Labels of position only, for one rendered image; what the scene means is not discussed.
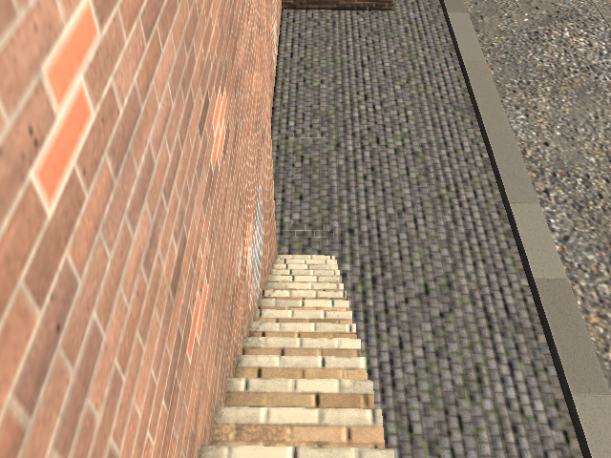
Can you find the stairs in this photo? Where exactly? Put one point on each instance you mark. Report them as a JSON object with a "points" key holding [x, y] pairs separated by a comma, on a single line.
{"points": [[301, 387]]}

